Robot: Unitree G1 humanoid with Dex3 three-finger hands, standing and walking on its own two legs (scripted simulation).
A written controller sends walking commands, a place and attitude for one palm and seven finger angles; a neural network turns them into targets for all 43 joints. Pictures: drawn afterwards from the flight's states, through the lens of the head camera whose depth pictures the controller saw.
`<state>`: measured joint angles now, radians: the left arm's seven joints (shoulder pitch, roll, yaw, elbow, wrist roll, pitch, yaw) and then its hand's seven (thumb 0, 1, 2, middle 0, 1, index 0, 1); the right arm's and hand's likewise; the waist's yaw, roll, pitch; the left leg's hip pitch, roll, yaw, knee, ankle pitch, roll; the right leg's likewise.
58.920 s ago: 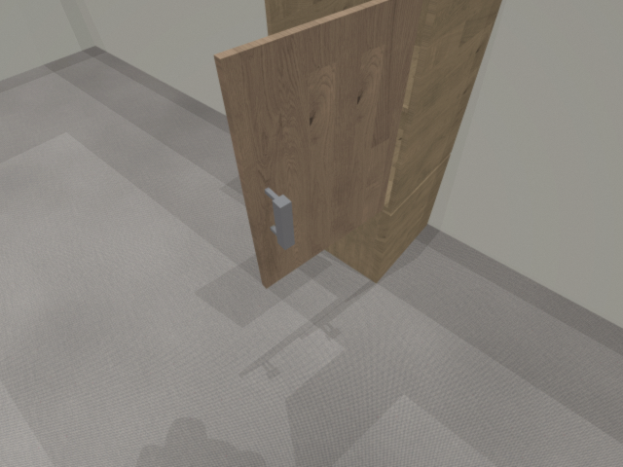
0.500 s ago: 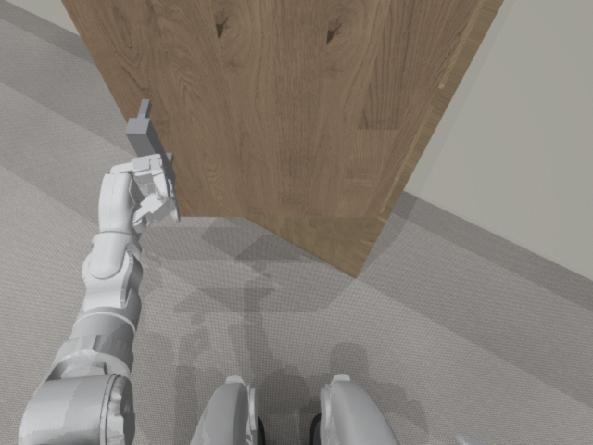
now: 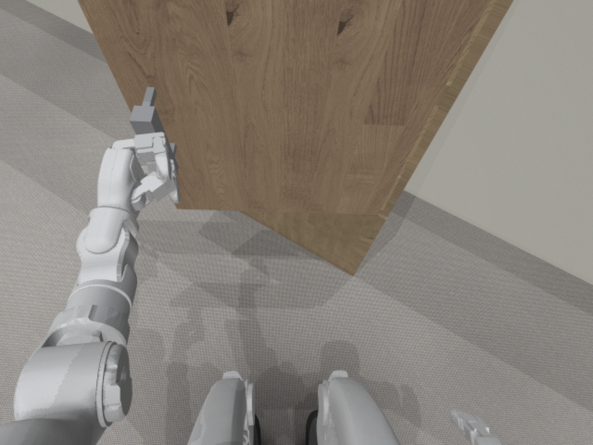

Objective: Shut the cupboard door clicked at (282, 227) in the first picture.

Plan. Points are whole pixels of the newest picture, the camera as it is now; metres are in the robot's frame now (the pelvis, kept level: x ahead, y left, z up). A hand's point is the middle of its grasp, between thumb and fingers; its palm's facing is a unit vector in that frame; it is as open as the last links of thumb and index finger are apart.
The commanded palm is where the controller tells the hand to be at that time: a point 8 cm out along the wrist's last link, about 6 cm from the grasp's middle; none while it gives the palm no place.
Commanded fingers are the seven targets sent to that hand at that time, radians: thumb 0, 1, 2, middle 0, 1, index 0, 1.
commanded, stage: push the door shut along its arc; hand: left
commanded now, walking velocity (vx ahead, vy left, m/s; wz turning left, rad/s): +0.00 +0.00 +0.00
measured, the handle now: (159, 135) +0.54 +0.19 +0.04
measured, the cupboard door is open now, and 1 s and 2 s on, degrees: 31 15 12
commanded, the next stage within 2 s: pull the fist back off the door in 1.28 s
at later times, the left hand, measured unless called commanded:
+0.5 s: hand (185, 148) +0.50 +0.15 +0.05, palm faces -0.20 -0.98 -0.04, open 3.1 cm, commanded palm +0.51 +0.18 +0.04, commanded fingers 0.00 0.90 0.90 -1.30 -1.50 -1.30 -1.50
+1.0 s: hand (218, 114) +0.57 +0.11 +0.04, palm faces -0.32 -0.95 -0.04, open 3.1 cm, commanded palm +0.59 +0.13 +0.04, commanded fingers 0.00 0.90 0.90 -1.30 -1.50 -1.30 -1.50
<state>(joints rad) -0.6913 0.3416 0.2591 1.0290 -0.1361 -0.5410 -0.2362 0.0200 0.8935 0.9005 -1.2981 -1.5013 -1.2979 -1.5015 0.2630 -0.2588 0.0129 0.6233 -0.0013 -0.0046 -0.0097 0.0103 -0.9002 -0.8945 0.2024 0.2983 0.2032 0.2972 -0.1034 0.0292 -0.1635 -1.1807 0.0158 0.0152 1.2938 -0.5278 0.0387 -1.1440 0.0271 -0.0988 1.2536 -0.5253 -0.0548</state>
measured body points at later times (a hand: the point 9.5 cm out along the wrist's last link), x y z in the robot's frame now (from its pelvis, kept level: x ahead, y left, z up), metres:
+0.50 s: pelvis -0.01 +0.01 -0.01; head +0.14 +0.03 +0.41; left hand +0.51 +0.20 +0.05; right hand +0.00 -0.26 -0.12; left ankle +0.04 +0.10 -0.62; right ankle +0.04 -0.09 -0.62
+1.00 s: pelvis +0.00 +0.01 -0.03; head +0.19 +0.03 +0.38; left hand +0.58 +0.16 +0.05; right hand -0.04 -0.25 -0.13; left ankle +0.04 +0.10 -0.62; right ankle +0.04 -0.09 -0.62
